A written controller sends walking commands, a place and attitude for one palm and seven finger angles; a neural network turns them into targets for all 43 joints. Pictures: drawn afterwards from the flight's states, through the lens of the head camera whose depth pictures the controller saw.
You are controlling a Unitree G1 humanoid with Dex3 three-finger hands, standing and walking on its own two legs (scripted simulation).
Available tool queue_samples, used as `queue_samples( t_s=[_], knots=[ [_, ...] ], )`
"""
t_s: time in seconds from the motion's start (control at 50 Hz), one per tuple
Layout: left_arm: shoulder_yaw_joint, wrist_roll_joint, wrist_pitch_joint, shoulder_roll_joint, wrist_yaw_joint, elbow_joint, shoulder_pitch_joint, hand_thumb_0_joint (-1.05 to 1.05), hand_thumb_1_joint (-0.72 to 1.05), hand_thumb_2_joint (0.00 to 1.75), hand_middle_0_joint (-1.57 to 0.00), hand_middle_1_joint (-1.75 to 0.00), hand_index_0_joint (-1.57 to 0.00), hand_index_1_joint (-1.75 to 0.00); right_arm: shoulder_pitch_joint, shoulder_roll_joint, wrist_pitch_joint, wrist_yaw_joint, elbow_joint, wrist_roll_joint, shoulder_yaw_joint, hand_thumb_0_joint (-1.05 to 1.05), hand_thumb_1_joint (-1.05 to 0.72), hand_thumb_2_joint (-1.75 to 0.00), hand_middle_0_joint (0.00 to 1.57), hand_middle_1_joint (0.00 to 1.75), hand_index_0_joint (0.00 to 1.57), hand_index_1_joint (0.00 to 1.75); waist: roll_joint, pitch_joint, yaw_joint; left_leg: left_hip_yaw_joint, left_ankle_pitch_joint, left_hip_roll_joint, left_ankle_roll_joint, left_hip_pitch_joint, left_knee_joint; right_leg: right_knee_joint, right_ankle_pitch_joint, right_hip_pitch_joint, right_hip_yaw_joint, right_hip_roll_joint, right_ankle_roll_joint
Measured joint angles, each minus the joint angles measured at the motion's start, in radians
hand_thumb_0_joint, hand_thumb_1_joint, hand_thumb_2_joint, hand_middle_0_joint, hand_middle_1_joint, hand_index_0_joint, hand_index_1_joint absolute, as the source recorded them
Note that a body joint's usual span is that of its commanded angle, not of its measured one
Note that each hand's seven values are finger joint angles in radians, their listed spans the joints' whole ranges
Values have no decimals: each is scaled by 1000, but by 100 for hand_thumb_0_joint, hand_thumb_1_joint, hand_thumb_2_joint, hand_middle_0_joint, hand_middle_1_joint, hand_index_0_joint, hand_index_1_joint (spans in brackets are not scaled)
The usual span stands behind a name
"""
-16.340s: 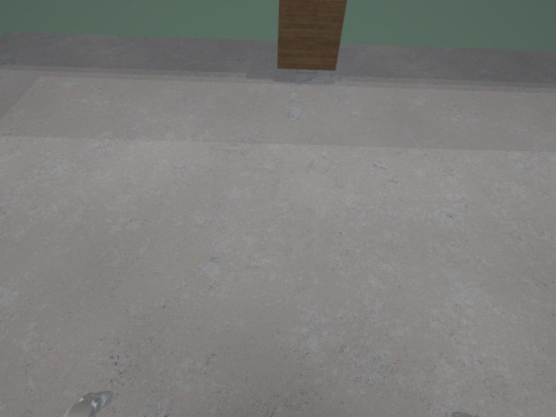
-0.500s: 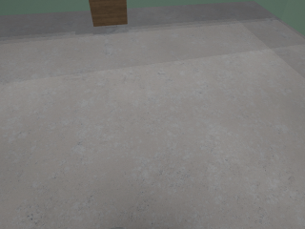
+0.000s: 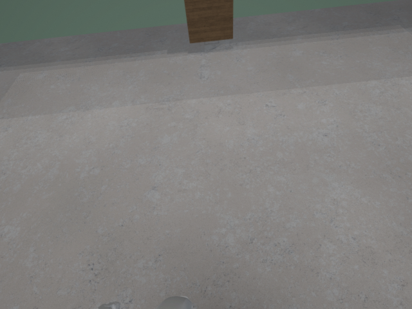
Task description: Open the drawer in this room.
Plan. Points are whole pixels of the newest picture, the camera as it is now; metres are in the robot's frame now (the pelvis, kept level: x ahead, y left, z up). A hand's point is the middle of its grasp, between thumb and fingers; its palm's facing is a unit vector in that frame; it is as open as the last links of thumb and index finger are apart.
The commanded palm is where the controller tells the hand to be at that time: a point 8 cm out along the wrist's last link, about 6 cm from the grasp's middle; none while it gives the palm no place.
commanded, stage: turn or walk to find it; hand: left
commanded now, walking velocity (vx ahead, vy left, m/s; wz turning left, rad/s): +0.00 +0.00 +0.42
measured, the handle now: out of the picture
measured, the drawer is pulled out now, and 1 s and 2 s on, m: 0.00 0.00 0.00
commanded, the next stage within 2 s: stand and wait in 0.78 s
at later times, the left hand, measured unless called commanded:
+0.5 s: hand out of the picture -0.05 +0.26 -0.18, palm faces +0.27 -0.94 -0.22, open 7.4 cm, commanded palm none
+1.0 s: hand out of the picture -0.01 +0.19 -0.14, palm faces +0.36 -0.89 -0.26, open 7.3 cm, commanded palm none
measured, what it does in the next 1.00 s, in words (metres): steps on the spot, turning left: left foot, then right foot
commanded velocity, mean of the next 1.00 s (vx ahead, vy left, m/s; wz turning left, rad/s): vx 0.08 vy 0.00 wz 0.26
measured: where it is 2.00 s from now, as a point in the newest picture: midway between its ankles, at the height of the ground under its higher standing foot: (197, 288)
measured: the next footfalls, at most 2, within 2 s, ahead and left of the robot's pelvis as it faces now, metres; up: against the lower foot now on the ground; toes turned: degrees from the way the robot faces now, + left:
left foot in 0.34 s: +0.00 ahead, +0.14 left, +0.00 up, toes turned +14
right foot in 0.86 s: +0.04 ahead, -0.08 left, +0.00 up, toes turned +16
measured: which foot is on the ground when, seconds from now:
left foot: up 0.00-0.32, down 0.34-0.86, up 0.88-1.00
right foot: down 0.00-0.34, up 0.36-0.84, down 0.86-1.00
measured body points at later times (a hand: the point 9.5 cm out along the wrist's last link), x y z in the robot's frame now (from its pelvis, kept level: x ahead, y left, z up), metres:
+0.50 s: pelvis -0.02 +0.05 +0.00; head +0.01 +0.08 +0.45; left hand -0.06 +0.31 -0.16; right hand +0.15 -0.17 -0.13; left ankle -0.04 +0.13 -0.74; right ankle -0.02 -0.11 -0.66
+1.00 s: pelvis +0.00 -0.01 +0.01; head +0.02 -0.05 +0.46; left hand -0.03 +0.23 -0.12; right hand +0.08 -0.24 -0.16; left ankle -0.06 +0.13 -0.67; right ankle +0.00 -0.09 -0.74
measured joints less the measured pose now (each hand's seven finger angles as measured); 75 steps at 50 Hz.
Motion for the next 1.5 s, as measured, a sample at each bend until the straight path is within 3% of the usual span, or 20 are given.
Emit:
queue_samples(
  t_s=[0.06,0.14,0.28,0.34,0.38,0.42,0.5,0.6,0.72,0.8,0.84,0.86,0.88,0.92,0.98,1.06,1.18,1.32,1.42,1.5],
  knots=[
    [-2,0,-3,-3,1,11,30,0,90,90,-20,-30,-20,-30,-7,-9,0,4,3,1,0,0,-91,-90,20,30,20,29,-5,9,2,10,40,27,-19,-16,86,-29,13,22,-31,-11,-1],
    [-4,5,-9,-4,1,23,66,0,90,90,-20,-30,-20,-30,-21,-12,8,3,14,3,7,0,-91,-90,20,30,20,29,-22,20,17,19,29,56,-35,14,43,-35,11,32,-67,-27,0],
    [3,15,0,17,-4,55,114,0,90,89,-20,-30,-21,-30,-81,2,2,2,9,13,28,1,-91,-90,20,30,20,29,-62,39,55,83,-17,69,-25,129,-244,16,-13,17,-119,-64,24],
    [12,9,11,40,-6,70,129,0,90,89,-20,-30,-21,-30,-98,9,-19,4,-10,14,37,0,-91,-90,20,30,20,29,-76,33,58,118,106,66,-2,212,-454,85,-47,-6,-146,-84,49],
    [19,2,29,64,-6,81,120,0,90,89,-20,-30,-21,-30,-111,28,-36,4,-19,11,40,0,-91,-90,20,30,20,29,-112,40,66,126,99,41,48,210,-448,201,-128,-54,-92,-105,71],
    [23,2,49,77,-2,87,109,0,90,90,-20,-30,-20,-30,-115,41,-45,1,-28,9,49,0,-91,-90,20,30,20,29,-117,40,73,122,94,39,70,217,-452,350,-216,-114,-20,-82,87],
    [30,2,57,84,-10,88,66,1,91,90,-20,-30,-20,-30,-100,52,-50,-13,-34,7,57,0,-90,-90,20,30,20,29,-92,25,58,87,149,36,78,246,-536,525,-152,-200,55,-52,103],
    [33,3,43,89,-12,55,19,0,91,90,-20,-30,-20,-30,-66,64,-52,-11,-26,9,59,0,-90,-90,20,30,21,29,-85,5,47,62,203,16,83,265,-615,556,-60,-242,101,-49,122],
    [30,0,46,78,-7,26,-32,0,91,90,-20,-30,-20,-30,-10,68,-46,-8,-18,2,48,0,-90,-90,20,30,21,29,-71,-6,11,26,224,-7,75,242,-623,431,-90,-206,110,-28,126],
    [20,-6,37,55,-6,4,-60,0,91,90,-20,-30,-20,-30,24,56,-35,-8,-6,-4,37,0,-90,-90,20,30,21,29,-46,-4,-16,-6,224,-16,57,206,-595,246,-107,-135,103,4,113],
    [14,-9,23,43,-7,-5,-64,0,91,90,-20,-30,-20,-30,40,47,-31,-9,3,-2,32,0,-90,-90,20,30,21,29,-36,-6,-19,-19,215,-23,42,182,-565,106,-39,-75,94,17,105],
    [11,-7,12,36,-7,-6,-61,0,91,90,-20,-30,-20,-30,48,42,-30,-9,11,0,30,0,-90,-90,20,30,21,29,-30,-10,-16,-23,204,-24,33,169,-540,34,-6,-43,86,23,81],
    [7,-1,1,22,-7,0,-57,0,91,90,-20,-30,-20,-30,53,33,-28,-11,21,3,26,0,-90,-90,20,30,21,29,-9,-8,-16,-34,148,-17,31,156,-494,22,3,-31,73,35,44],
    [-7,4,-11,2,-12,5,-23,0,91,90,-20,-30,-20,-30,72,24,-19,-9,39,-1,21,0,-90,-90,20,30,21,29,3,-25,-9,-24,16,-19,29,111,-343,12,0,-11,60,36,4],
    [-10,1,-27,-20,-13,35,55,0,90,90,-20,-30,-20,-30,86,17,-19,2,60,-12,16,1,-91,-90,20,30,20,29,-11,-52,12,21,47,1,27,50,-138,-68,25,47,72,27,-10],
    [-6,-3,-42,-26,-10,96,148,0,93,89,-20,-30,-21,-30,91,10,-39,10,67,-15,9,1,-91,-90,20,30,20,29,-12,-60,16,44,171,65,4,0,-31,-172,62,121,72,34,-14],
    [-9,2,-59,-52,-14,169,272,0,92,90,-20,-30,-20,-30,61,16,-41,11,86,-13,10,1,-91,-90,20,30,20,29,-11,-51,49,60,228,129,-21,-30,-61,-234,58,181,75,59,-20],
    [-9,13,-63,-85,-15,242,361,0,91,90,-20,-30,-20,-30,-39,45,-58,11,73,-4,25,1,-91,-90,20,30,20,29,-36,-28,100,114,170,131,-15,-10,-255,-245,8,227,103,66,2],
    [-1,9,-54,-88,-15,279,382,0,90,90,-20,-30,-20,-30,-118,78,-109,6,33,4,43,1,-91,-90,20,30,20,29,-68,-12,113,157,207,98,14,103,-502,-119,-110,225,134,49,38],
    [1,5,-29,-76,-19,282,319,0,90,89,-20,-30,-20,-30,-132,111,-150,-7,13,-1,51,0,-91,-90,20,30,20,29,-87,8,98,220,141,94,65,160,-439,412,-183,9,131,23,13]
  ],
)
